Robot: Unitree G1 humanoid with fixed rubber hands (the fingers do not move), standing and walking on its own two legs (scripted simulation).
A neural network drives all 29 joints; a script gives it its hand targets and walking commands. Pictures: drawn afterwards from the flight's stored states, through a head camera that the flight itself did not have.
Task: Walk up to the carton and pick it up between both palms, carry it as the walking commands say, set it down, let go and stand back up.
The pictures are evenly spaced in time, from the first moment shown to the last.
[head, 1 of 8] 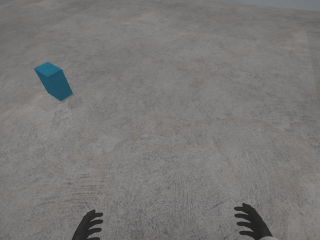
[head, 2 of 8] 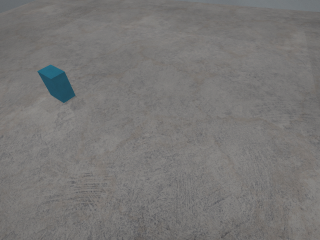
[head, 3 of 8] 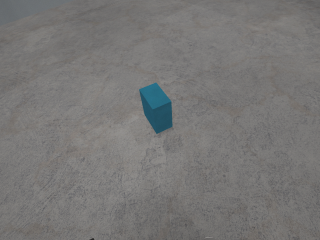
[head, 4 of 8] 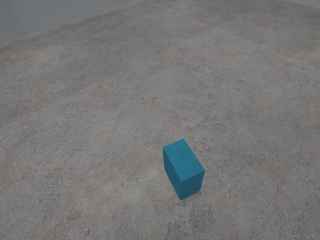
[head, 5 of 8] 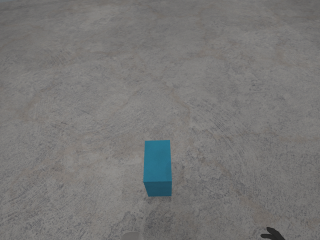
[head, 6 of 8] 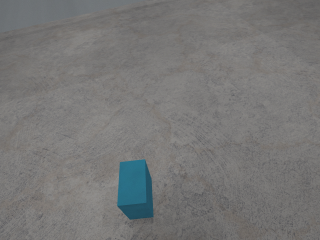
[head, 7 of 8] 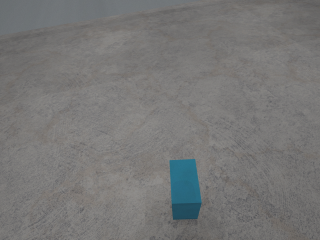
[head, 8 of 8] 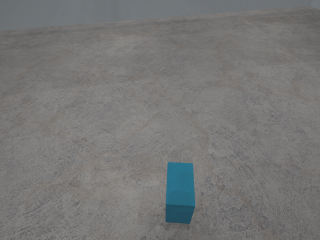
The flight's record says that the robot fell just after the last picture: no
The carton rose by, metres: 0.00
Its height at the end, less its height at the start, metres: +0.00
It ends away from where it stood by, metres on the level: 0.00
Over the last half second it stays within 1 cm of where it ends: yes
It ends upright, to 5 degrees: yes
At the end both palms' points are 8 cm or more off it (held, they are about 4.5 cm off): yes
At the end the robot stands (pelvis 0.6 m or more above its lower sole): yes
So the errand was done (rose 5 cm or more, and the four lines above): no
